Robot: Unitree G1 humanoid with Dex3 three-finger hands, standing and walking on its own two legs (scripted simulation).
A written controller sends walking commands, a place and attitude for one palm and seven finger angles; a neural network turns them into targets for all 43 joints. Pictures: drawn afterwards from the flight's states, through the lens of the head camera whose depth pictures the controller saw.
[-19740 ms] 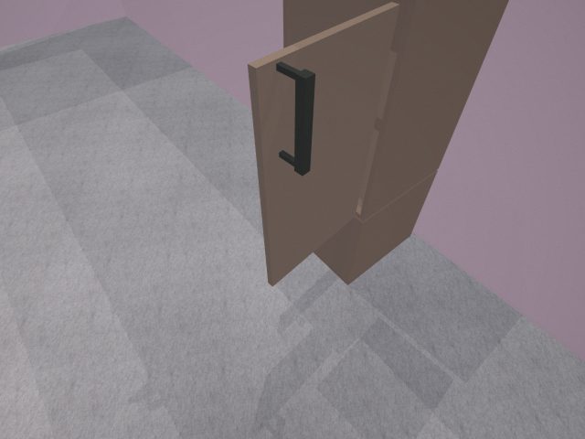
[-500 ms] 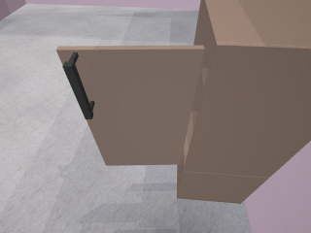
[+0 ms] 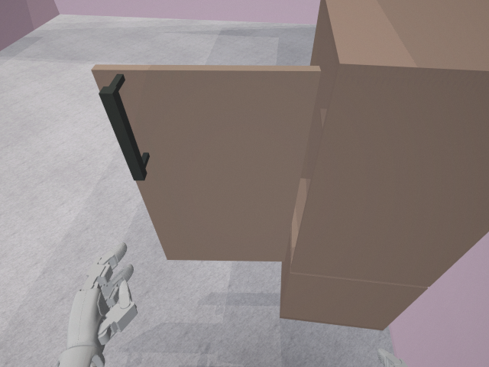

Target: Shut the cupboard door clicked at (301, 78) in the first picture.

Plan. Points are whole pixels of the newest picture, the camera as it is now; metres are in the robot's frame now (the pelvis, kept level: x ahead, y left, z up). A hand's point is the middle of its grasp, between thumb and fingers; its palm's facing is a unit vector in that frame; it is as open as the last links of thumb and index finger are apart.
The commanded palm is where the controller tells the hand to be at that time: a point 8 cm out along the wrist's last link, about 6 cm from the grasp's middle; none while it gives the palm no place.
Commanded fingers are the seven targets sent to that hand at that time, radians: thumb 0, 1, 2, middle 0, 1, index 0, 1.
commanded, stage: raise the hand and make a fist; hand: left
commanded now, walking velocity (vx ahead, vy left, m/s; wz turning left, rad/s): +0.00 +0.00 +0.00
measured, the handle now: (130, 131) +0.45 +0.20 +0.17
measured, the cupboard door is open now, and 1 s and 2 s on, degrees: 96 96 96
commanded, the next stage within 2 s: bring the fist close to the handle in 1.72 s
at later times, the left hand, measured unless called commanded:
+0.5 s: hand (126, 308) +0.21 +0.18 +0.04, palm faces -0.05 -1.00 -0.05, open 4.8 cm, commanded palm +0.17 +0.24 +0.06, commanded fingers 0.00 0.90 0.90 -0.84 -1.00 -0.84 -1.00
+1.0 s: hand (97, 264) +0.23 +0.20 +0.12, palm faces +0.03 -1.00 -0.08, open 3.1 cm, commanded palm +0.21 +0.25 +0.13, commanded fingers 0.00 0.90 0.90 -1.30 -1.50 -1.30 -1.50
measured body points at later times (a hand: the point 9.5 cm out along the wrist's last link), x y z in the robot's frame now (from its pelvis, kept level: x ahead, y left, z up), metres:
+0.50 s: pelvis +0.01 -0.01 -0.04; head +0.05 -0.01 +0.41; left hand +0.20 +0.23 +0.05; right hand +0.22 -0.20 -0.10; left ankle +0.00 +0.12 -0.72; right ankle +0.04 -0.13 -0.72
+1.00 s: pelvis +0.03 +0.01 +0.00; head +0.02 +0.00 +0.45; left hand +0.22 +0.25 +0.13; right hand +0.23 -0.21 -0.05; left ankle +0.00 +0.12 -0.72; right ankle +0.04 -0.13 -0.72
